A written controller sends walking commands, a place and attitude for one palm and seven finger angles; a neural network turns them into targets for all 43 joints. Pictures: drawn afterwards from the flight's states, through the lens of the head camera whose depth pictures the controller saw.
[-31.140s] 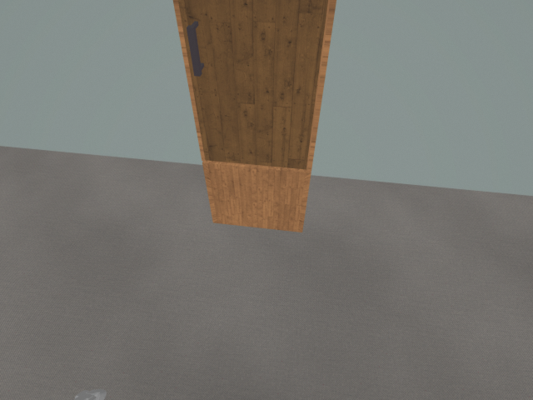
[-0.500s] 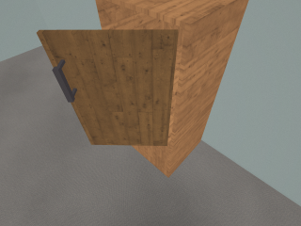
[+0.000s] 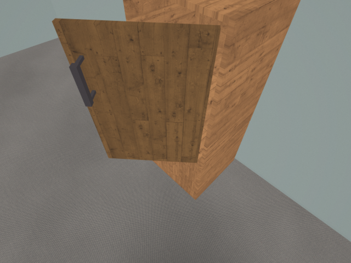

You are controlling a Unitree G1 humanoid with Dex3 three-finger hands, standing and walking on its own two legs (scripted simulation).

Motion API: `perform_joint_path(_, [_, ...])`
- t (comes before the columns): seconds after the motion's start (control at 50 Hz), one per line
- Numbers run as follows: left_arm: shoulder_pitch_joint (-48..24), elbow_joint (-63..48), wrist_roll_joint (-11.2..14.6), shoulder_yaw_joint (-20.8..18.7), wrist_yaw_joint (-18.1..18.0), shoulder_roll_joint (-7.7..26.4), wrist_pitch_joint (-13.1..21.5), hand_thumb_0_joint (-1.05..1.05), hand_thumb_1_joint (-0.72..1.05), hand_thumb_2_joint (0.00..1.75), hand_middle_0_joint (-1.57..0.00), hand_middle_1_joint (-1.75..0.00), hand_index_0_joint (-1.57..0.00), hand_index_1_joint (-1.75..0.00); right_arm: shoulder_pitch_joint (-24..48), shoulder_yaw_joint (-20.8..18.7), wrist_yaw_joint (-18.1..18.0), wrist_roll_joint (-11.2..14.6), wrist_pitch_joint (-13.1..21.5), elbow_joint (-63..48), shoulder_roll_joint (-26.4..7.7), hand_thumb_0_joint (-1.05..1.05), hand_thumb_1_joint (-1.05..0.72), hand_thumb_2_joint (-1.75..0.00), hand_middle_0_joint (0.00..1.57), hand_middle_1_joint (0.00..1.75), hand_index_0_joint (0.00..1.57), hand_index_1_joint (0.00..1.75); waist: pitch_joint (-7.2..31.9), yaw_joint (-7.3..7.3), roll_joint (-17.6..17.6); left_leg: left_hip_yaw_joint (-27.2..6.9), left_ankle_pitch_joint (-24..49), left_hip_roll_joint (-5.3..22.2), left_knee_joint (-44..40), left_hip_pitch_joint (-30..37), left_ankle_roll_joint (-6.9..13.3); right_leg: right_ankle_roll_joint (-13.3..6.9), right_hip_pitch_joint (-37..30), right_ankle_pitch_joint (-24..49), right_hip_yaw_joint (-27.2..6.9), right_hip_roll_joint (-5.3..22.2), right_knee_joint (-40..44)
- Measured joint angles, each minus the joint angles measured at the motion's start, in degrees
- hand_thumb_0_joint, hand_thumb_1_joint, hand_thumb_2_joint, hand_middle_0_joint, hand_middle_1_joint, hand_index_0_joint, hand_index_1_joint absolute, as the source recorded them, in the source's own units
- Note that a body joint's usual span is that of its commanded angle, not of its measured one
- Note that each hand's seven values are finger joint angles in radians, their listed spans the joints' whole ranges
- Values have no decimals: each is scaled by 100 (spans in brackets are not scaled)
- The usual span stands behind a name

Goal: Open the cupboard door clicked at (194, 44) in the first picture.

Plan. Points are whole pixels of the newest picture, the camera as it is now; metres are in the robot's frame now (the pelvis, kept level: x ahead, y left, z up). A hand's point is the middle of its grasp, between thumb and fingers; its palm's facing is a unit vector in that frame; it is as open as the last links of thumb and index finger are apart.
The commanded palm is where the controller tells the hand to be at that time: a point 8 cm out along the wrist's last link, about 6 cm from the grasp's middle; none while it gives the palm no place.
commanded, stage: shuffle to correct the standing spot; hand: left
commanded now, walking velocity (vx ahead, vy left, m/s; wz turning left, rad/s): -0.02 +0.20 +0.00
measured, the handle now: (85, 82) +0.54 +0.30 +0.10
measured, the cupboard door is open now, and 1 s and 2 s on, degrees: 42 42 42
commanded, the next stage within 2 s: come to a stop and stand still in 0.16 s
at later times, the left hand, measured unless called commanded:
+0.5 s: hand out of the picture -0.01 +0.22 -0.16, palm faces +0.02 -0.97 -0.24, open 7.3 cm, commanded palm none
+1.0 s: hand out of the picture +0.00 +0.30 -0.17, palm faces -0.03 -0.97 -0.24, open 7.4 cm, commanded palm none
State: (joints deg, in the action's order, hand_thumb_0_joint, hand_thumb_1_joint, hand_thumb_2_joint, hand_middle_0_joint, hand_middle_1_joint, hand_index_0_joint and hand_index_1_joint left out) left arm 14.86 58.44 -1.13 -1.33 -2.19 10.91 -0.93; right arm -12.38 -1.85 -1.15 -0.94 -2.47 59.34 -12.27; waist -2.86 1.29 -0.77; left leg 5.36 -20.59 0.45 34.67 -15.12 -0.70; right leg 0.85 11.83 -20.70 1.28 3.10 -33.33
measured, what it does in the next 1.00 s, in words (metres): steps to the left: right foot, then left foot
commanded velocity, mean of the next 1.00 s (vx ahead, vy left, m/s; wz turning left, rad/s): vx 0.02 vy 0.04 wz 0.00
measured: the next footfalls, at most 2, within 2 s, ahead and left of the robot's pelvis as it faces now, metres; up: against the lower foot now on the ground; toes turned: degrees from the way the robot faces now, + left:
right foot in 0.38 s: -0.04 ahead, -0.06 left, +0.00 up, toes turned -6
left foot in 0.64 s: +0.01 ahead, +0.19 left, +0.00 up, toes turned +0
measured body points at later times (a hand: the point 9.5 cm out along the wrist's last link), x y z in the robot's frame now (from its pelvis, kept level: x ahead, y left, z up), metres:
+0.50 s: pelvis -0.04 +0.04 +0.01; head -0.04 +0.02 +0.46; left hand -0.01 +0.27 -0.14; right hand -0.01 -0.19 -0.16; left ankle -0.02 +0.14 -0.71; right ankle -0.08 -0.05 -0.73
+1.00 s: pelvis -0.01 +0.11 +0.00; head +0.01 +0.10 +0.45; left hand +0.01 +0.35 -0.15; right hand -0.02 -0.12 -0.16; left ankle -0.03 +0.19 -0.73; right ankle -0.08 -0.05 -0.73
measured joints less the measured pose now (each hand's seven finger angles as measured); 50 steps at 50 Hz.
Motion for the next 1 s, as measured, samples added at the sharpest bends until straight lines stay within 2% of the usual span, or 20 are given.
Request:
perform_joint_path(0.02, [21, -17, -7, -19, 2, 12, -21, 0, 91, 90, -21, -29, -20, -29, 8, -18, 9, 4, -3, -39, -5, 1, -91, -90, 20, 30, 19, 30, -18, 8, -38, 17, 39, -17, -78, -5, -2, 40, 41, -23, -13, 47, -70])
perform_joint_path(0.04, [37, -26, -7, -41, 9, 35, -49, 0, 91, 90, -21, -29, -20, -29, 13, -30, 18, 7, 10, -77, -5, 1, -91, -90, 20, 30, 19, 30, -38, 8, -89, 83, 378, -35, -203, 16, 37, 88, 85, -56, -30, 103, -162])
perform_joint_path(0.06, [44, -28, -2, -66, 17, 68, -89, 0, 91, 90, -21, -29, -20, -29, 23, -37, 27, 0, 31, -108, 11, 0, -91, -90, 20, 30, 19, 30, -64, 23, -171, 149, 515, -100, -218, 17, 135, 116, 141, -95, -78, 176, -269])
perform_joint_path(0.1, [29, -22, 1, -112, 6, 106, -210, 0, 91, 90, -21, -29, -20, -29, 37, -41, 49, -27, 51, -207, 27, 0, -91, -90, 20, 30, 19, 30, -79, 62, -214, 250, 438, -143, -158, -38, 343, -7, 411, -532, -105, 198, -837])
perform_joint_path(0.14, [-28, -2, 6, -147, -9, 125, -308, 0, 91, 90, -21, -29, -20, -29, 66, -23, 40, -41, 46, -301, 55, 0, -91, -90, 20, 30, 19, 30, -78, 37, -172, 308, 419, -137, -193, -96, 465, -123, 823, -976, -105, 106, -1873])
perform_joint_path(0.18, [-94, -3, 3, -178, -8, 130, -324, 0, 91, 90, -21, -29, -20, -29, 96, 5, 31, -64, 23, -355, 99, 0, -91, -90, 20, 30, 19, 30, -87, 9, -123, 338, 525, -151, -314, -115, 509, -180, 1087, -962, 1, 62, -2584])
perform_joint_path(0.22, [-138, -40, -2, -182, -3, 105, -312, 0, 91, 90, -20, -29, -20, -29, 114, 27, 34, -79, 7, -380, 145, 0, -91, -90, 20, 30, 19, 30, -73, -3, -61, 364, 649, -177, -457, -124, 548, -177, 1143, -924, 177, 64, -2711])
perform_joint_path(0.3, [-202, -143, -8, -132, 3, -18, -282, 0, 91, 90, -20, -29, -20, -29, 112, 36, 31, -89, 9, -420, 214, 0, -91, -90, 20, 30, 20, 30, -29, -39, 90, 423, 836, -251, -642, -179, 610, -168, 868, -942, 429, 54, -1938])
perform_joint_path(0.34, [-206, -188, -11, -97, 4, -88, -242, 0, 91, 90, -20, -29, -20, -29, 77, 13, 22, -80, 31, -427, 218, 0, -91, -90, 20, 30, 20, 30, 16, -56, 130, 474, 881, -311, -650, -239, 622, -182, 616, -787, 429, 31, -1267])
perform_joint_path(0.38, [-154, -221, -25, -60, 1, -137, -152, 0, 91, 90, -20, -29, -20, -29, -7, 14, 38, -56, 58, -400, 236, 0, -92, -90, 20, 30, 20, 30, 98, -50, 100, 538, 866, -391, -558, -326, 608, -235, 225, -283, 376, 42, -268])
perform_joint_path(0.44, [-25, -139, -42, 27, 3, -289, -19, 0, 91, 90, -20, -29, -20, -29, -111, -36, 56, -31, 9, -231, 167, 0, -93, -90, 20, 30, 20, 30, 181, -77, 271, 326, 238, -302, -87, -435, 340, -293, 79, -25, 454, -49, -58])
perform_joint_path(0.5, [199, -76, -37, 46, 22, -267, 90, 0, 92, 90, -20, -29, -20, -29, -229, 5, 127, -50, 1, -66, 177, 0, -93, -90, 20, 30, 20, 30, 288, -57, 189, 13, -6, -137, 550, -551, 209, -307, -142, 117, 448, -119, 359])
perform_joint_path(0.54, [312, -14, -33, 58, 67, -229, 130, 0, 92, 90, -20, -29, -20, -29, -307, 33, 140, -41, 58, -1, 206, 0, -93, -90, 20, 30, 20, 30, 310, -53, 81, -104, -21, -11, 574, -486, 160, -301, -240, 217, 417, -128, 555])
perform_joint_path(0.62, [447, 136, -3, 76, 133, -195, 144, 0, 92, 90, -21, -29, -20, -29, -452, 90, 94, -24, 200, 105, 229, 0, -92, -90, 20, 30, 19, 30, 284, -47, -28, -241, 476, 182, -369, 9, 98, -217, -243, 138, 403, -153, 456])
perform_joint_path(0.64, [447, 204, -2, 102, 89, -236, 177, 0, 92, 90, -21, -29, -20, -29, -480, 109, 79, -21, 220, 105, 182, 0, -92, -90, 20, 30, 19, 30, 269, -64, 78, -322, 593, 279, -403, 34, 49, -185, -204, 78, 461, -227, 374])
perform_joint_path(0.68, [449, 267, -24, 130, 31, -285, 205, 0, 91, 90, -21, -29, -20, -29, -477, 104, 57, -35, 184, 66, 167, 0, -91, -90, 20, 30, 19, 30, 189, -103, 129, -356, 327, 304, -25, -150, -24, -128, -143, -6, 486, -232, 244])
perform_joint_path(0.76, [421, 321, -3, 157, 41, -276, 167, 0, 91, 90, -21, -29, -20, -29, -552, 173, 37, -19, 280, -50, 231, 0, -91, -90, 20, 30, 19, 30, 86, -155, 109, -266, 76, 148, 191, -201, 139, -10, -85, -126, 408, -59, 50])
perform_joint_path(0.82, [323, 326, 25, 160, 30, -231, 134, 0, 91, 90, -21, -29, -20, -29, -569, 252, -21, -28, 297, -18, 294, 1, -92, -90, 20, 30, 19, 30, 66, -134, 170, -225, 38, 47, 199, -178, 250, 22, -107, -164, 378, 43, 37])
perform_joint_path(1.0, [82, 269, 57, 122, 2, -45, 90, 0, 91, 90, -20, -29, -20, -29, -417, 281, -52, -18, 294, 192, 252, 3, -94, -90, 20, 30, 20, 30, 63, -98, 156, -30, 150, -189, -199, 72, 407, 202, -213, -86, 208, 277, 235])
